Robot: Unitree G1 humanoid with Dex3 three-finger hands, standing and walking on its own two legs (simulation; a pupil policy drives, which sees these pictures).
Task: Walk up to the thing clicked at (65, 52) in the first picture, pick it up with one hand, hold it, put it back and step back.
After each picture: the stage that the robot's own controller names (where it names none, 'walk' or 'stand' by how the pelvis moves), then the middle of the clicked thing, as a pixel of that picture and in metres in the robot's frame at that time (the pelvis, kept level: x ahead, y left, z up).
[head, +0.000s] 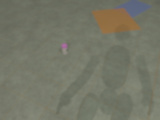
stand; (64, 49) +1.39 +0.21 -0.72
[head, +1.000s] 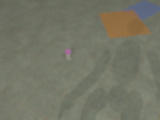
walk; (68, 54) +1.27 +0.25 -0.72
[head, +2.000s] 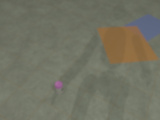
walk; (59, 87) +0.78 +0.20 -0.70
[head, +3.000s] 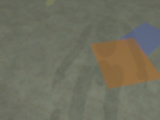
walk; out of the picture +0.45 +0.24 -0.71
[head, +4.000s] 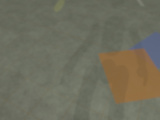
stand; out of the picture +0.35 +0.22 -0.72
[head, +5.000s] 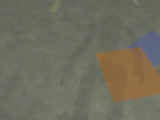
stand; out of the picture +0.35 +0.23 -0.73
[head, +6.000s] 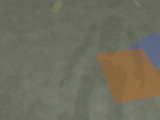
stand; out of the picture +0.36 +0.22 -0.73
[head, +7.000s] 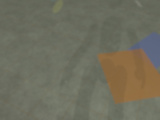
stand; out of the picture +0.35 +0.21 -0.73
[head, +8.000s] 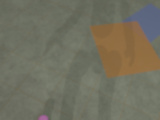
go down; out of the picture +0.37 +0.22 -0.66
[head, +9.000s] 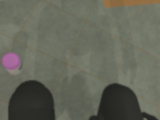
go down; (13, 64) +0.41 +0.29 -0.29
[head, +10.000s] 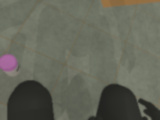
close in; (10, 66) +0.41 +0.30 -0.29
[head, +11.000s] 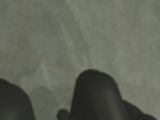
close in; out of the picture +0.37 +0.34 -0.21
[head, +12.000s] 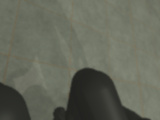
close; out of the picture +0.36 +0.34 -0.21
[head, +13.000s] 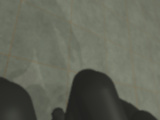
lift; out of the picture +0.34 +0.33 -0.21
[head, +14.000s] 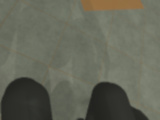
lift; out of the picture +0.30 +0.32 -0.12
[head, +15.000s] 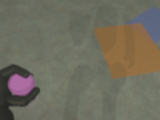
lift; (25, 91) +0.33 +0.19 +0.03
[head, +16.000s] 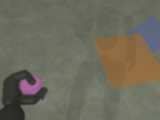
hold; (34, 92) +0.34 +0.18 +0.00
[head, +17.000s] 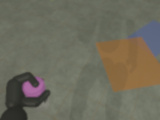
hold; (37, 94) +0.33 +0.17 +0.01
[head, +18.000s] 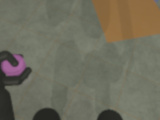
crouch; (18, 71) +0.40 +0.23 -0.07
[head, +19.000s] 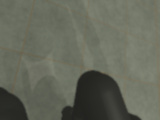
lower; out of the picture +0.38 +0.34 -0.21
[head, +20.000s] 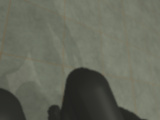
lower; out of the picture +0.38 +0.35 -0.22
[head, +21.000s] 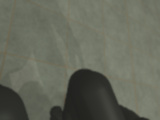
lower; out of the picture +0.38 +0.35 -0.22
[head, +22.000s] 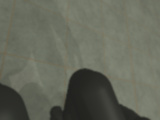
lower; out of the picture +0.37 +0.36 -0.22
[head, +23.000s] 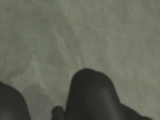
loosen; out of the picture +0.37 +0.35 -0.21
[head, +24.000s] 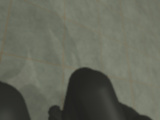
withdraw; out of the picture +0.36 +0.35 -0.21
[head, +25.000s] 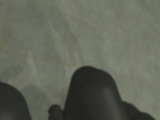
withdraw; out of the picture +0.35 +0.35 -0.20
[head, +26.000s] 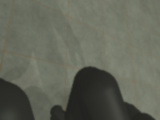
withdraw; out of the picture +0.36 +0.35 -0.20
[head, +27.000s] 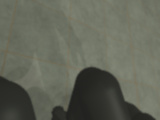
withdraw; out of the picture +0.36 +0.35 -0.20
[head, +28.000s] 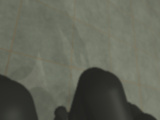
withdraw; out of the picture +0.36 +0.35 -0.20
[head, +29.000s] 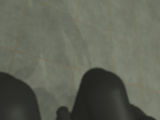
stand; out of the picture +0.36 +0.34 -0.20
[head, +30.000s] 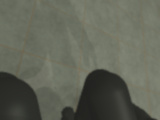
stand; out of the picture +0.36 +0.34 -0.20
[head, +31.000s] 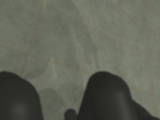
stand; out of the picture +0.36 +0.34 -0.21
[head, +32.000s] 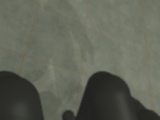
withdraw; out of the picture +0.36 +0.34 -0.20
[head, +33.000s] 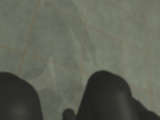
stand; out of the picture +0.36 +0.34 -0.20
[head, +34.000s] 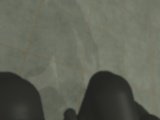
stand; out of the picture +0.36 +0.34 -0.20
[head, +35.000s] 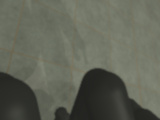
stand; out of the picture +0.36 +0.35 -0.20
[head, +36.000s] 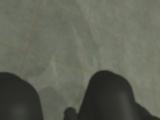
stand; out of the picture +0.36 +0.34 -0.20
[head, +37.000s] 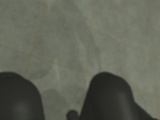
stand; out of the picture +0.36 +0.34 -0.21
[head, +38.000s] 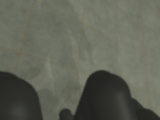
stand; out of the picture +0.36 +0.35 -0.20
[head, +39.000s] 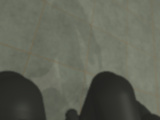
stand; out of the picture +0.36 +0.34 -0.20
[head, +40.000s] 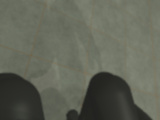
stand; out of the picture +0.36 +0.34 -0.21
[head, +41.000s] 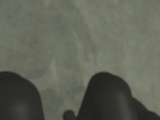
stand; out of the picture +0.36 +0.34 -0.21
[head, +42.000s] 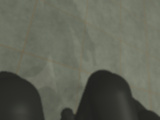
stand; out of the picture +0.36 +0.34 -0.20
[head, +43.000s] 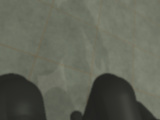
stand; out of the picture +0.37 +0.34 -0.21
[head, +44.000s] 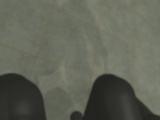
stand; out of the picture +0.37 +0.34 -0.21
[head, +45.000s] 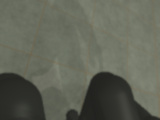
stand; out of the picture +0.36 +0.34 -0.21
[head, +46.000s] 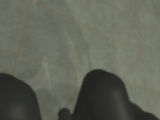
lift; out of the picture +0.36 +0.34 -0.20
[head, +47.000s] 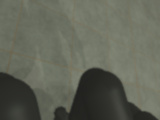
lift; out of the picture +0.36 +0.33 -0.20
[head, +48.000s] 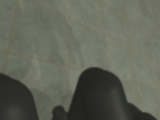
lift; out of the picture +0.36 +0.33 -0.20
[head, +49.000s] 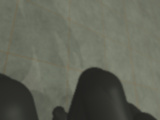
lift; out of the picture +0.36 +0.33 -0.20
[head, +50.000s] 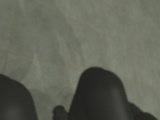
lift; out of the picture +0.36 +0.33 -0.20
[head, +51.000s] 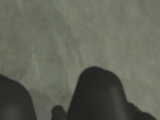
lift; out of the picture +0.36 +0.33 -0.20
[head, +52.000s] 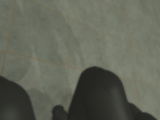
lift; out of the picture +0.36 +0.34 -0.20
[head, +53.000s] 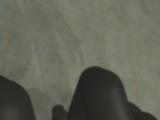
lift; out of the picture +0.36 +0.33 -0.20
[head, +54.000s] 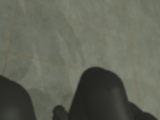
lift; out of the picture +0.36 +0.33 -0.20
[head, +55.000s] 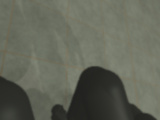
lift; out of the picture +0.36 +0.34 -0.20
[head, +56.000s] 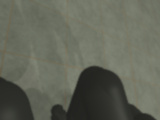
lift; out of the picture +0.36 +0.34 -0.20
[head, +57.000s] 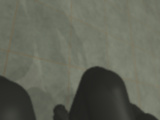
lift; out of the picture +0.36 +0.33 -0.20
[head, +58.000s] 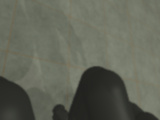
lift; out of the picture +0.36 +0.34 -0.20
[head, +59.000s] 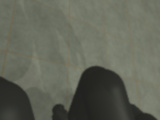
lift; out of the picture +0.36 +0.34 -0.20
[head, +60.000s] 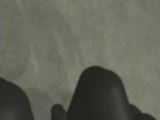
lift; out of the picture +0.36 +0.34 -0.20
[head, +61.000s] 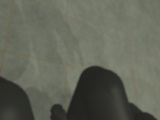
lift; out of the picture +0.36 +0.34 -0.20
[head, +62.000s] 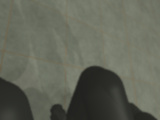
lift; out of the picture +0.36 +0.34 -0.20
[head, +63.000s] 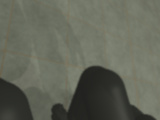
lift; out of the picture +0.36 +0.34 -0.20
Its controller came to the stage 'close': yes
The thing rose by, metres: 0.71
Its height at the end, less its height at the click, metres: +0.00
